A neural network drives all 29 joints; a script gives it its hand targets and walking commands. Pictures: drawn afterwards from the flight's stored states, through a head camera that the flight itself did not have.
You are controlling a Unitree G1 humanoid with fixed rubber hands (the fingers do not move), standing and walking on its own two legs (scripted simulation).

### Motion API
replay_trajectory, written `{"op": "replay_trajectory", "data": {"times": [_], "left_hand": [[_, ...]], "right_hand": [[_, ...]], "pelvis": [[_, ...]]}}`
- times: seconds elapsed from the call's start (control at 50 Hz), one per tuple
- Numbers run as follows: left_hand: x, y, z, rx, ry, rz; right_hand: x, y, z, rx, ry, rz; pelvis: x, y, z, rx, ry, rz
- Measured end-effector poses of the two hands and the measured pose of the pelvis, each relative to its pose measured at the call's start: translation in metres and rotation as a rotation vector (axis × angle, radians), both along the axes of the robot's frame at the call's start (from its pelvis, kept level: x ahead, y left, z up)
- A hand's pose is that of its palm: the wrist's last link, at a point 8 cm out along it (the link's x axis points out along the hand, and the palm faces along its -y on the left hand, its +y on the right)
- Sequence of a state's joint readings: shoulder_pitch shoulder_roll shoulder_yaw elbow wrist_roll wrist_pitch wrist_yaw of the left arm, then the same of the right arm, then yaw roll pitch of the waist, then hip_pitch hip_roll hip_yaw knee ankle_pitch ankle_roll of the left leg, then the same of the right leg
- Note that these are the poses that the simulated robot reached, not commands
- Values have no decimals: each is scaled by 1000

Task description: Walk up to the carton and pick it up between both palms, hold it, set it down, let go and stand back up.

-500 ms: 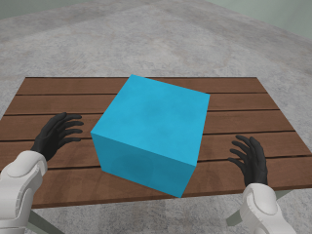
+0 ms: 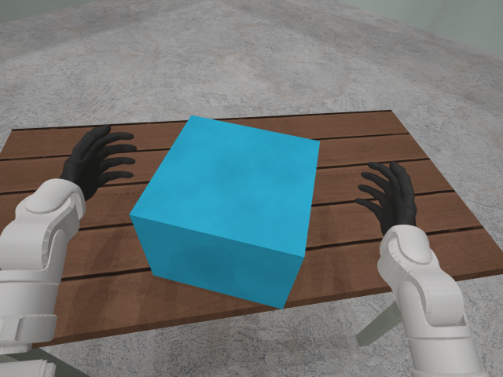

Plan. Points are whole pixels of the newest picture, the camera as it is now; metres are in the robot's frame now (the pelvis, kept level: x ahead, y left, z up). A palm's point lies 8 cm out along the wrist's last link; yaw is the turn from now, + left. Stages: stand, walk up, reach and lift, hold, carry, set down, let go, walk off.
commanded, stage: reach and lift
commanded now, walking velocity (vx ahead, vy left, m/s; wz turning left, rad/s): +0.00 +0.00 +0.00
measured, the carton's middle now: (235, 209) +0.40 -0.02 +0.02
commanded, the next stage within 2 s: none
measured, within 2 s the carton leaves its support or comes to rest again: neither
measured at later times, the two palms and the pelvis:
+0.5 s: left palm (106, 130) +0.46 +0.17 +0.17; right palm (386, 182) +0.34 -0.23 +0.15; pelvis +0.00 -0.01 +0.00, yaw +1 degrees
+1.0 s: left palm (133, 157) +0.46 +0.15 +0.11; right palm (362, 210) +0.34 -0.22 +0.08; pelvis +0.00 +0.00 +0.00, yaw +1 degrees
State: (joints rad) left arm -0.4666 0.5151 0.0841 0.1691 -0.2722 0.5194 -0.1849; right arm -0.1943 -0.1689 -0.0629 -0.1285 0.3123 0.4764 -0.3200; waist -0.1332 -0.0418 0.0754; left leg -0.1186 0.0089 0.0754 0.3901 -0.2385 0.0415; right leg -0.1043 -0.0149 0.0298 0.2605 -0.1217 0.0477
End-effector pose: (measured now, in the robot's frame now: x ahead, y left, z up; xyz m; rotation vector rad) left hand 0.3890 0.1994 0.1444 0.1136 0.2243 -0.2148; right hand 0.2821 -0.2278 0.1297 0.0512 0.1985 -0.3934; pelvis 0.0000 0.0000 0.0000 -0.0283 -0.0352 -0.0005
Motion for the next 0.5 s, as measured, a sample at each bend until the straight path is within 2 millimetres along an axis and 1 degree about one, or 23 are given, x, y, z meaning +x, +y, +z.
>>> {"op": "replay_trajectory", "data": {"times": [0.06,0.1,0.2,0.3,0.38,0.5], "left_hand": [[8,-5,-3,-1,30,-10],[14,-10,-1,-4,31,-15],[30,-19,11,-19,5,-14],[47,-23,21,-19,-2,-7],[56,-24,22,-17,12,-1],[70,-30,26,-30,8,3]], "right_hand": [[2,-2,-5,11,26,-1],[3,-2,-4,17,24,0],[16,-4,10,3,-14,7],[31,-11,11,-4,12,-10],[38,-8,11,9,6,1],[56,-4,17,-2,-1,7]], "pelvis": [[0,-3,0,1,-3,-2],[0,-5,0,2,2,-4],[-1,-9,0,5,20,-3],[-3,-11,1,6,34,0],[-3,-12,1,6,44,3],[-5,-10,0,5,69,11]]}}
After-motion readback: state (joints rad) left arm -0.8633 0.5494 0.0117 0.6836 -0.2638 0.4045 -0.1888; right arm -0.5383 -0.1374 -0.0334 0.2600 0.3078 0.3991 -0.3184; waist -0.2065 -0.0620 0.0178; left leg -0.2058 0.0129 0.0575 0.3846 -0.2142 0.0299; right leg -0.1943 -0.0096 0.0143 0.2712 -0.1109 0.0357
